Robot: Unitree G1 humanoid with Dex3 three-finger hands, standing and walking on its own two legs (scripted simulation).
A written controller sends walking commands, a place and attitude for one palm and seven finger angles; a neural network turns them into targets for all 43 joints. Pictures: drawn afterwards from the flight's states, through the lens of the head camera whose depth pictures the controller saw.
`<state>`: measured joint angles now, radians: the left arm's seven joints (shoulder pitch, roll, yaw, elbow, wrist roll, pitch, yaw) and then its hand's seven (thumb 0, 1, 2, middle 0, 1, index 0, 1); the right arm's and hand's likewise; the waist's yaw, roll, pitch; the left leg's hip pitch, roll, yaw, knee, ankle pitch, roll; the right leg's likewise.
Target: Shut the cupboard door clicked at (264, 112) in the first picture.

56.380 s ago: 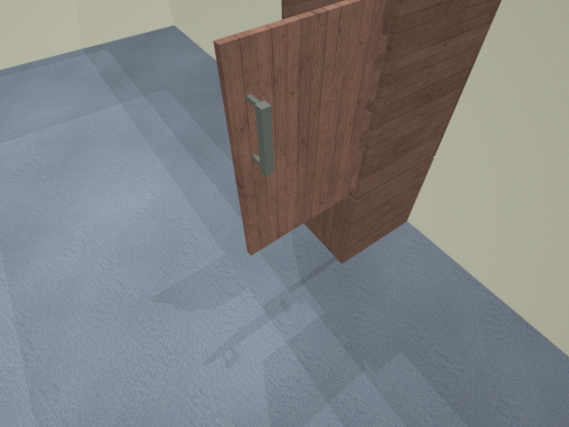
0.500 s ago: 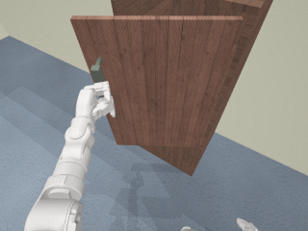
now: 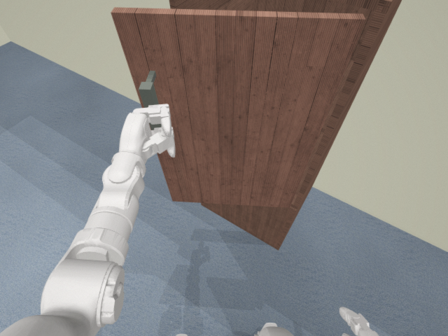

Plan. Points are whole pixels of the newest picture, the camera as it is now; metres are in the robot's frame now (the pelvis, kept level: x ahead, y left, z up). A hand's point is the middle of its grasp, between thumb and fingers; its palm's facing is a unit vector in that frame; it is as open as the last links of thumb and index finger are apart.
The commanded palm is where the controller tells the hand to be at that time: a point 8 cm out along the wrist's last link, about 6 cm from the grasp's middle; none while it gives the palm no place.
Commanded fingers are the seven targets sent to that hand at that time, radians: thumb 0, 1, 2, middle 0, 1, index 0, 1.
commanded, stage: push the door shut along its arc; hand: left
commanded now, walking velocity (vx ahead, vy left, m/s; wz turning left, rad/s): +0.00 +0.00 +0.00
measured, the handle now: (157, 112) +0.51 +0.13 +0.10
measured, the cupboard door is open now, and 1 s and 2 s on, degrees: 29 15 0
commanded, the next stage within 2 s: pull the fist back off the door in 1.66 s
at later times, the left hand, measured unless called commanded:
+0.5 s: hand (180, 116) +0.49 +0.09 +0.10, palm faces -0.24 -0.97 -0.03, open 3.1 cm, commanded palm +0.49 +0.13 +0.10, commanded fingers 0.00 0.90 0.90 -1.30 -1.50 -1.30 -1.50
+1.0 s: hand (206, 94) +0.54 +0.04 +0.12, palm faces -0.37 -0.93 -0.02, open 3.1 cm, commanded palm +0.55 +0.09 +0.10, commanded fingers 0.00 0.90 0.90 -1.30 -1.50 -1.30 -1.50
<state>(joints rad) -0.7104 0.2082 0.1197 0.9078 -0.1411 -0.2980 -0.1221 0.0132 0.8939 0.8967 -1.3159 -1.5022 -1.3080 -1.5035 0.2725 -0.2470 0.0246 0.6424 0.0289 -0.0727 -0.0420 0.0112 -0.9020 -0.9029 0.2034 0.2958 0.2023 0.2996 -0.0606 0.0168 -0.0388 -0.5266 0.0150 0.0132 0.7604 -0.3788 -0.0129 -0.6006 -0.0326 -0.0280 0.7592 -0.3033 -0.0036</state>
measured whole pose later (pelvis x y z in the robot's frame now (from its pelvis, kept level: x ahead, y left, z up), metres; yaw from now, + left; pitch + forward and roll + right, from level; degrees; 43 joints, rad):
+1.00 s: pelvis +0.00 +0.00 -0.03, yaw -1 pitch +20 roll +0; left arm -1.24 0.43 0.24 1.29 -0.08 -0.25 -0.32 0.01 0.90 0.90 -1.30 -1.50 -1.30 -1.50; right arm 0.40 -0.29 0.03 0.66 -0.01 -0.07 -0.02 0.01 -0.90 -0.90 0.20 0.30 0.20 0.30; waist -0.24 0.04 -0.05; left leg -0.84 0.03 0.01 0.92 -0.42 -0.01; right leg -0.90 -0.02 -0.02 0.88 -0.32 0.00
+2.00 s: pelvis -0.01 +0.00 -0.05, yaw +0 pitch +29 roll -2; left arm -1.55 0.35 0.32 1.45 0.17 -0.24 0.30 0.02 0.86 0.98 -1.30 -1.50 -1.30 -1.50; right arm 0.46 -0.24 0.03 0.69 -0.14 -0.12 0.10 0.00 -0.90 -0.90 0.20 0.30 0.20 0.30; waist -0.33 0.07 -0.11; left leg -1.11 0.04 -0.03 1.08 -0.47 -0.01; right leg -1.14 -0.01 -0.06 1.00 -0.35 0.00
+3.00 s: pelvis +0.02 +0.00 +0.00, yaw -2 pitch +13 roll +1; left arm -0.79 0.12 0.17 0.92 -0.05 -0.31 0.13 0.01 0.89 0.90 -1.30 -1.50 -1.30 -1.50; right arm 0.38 -0.24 -0.01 0.64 -0.02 0.00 0.03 0.01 -0.90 -0.90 0.20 0.30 0.20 0.30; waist -0.11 0.05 -0.09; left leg -0.58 0.03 0.05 0.76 -0.40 -0.01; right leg -0.67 -0.01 0.01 0.76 -0.31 0.00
